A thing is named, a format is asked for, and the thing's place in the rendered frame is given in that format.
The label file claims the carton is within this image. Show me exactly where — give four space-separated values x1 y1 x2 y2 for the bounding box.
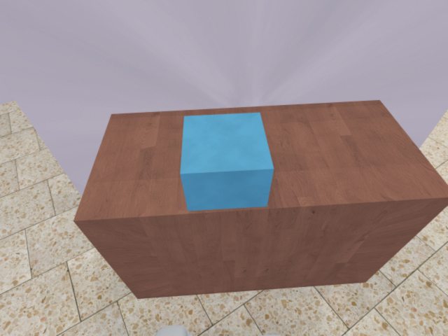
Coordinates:
180 113 274 211

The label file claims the pedestal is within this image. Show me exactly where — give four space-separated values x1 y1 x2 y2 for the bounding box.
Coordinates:
73 100 448 299

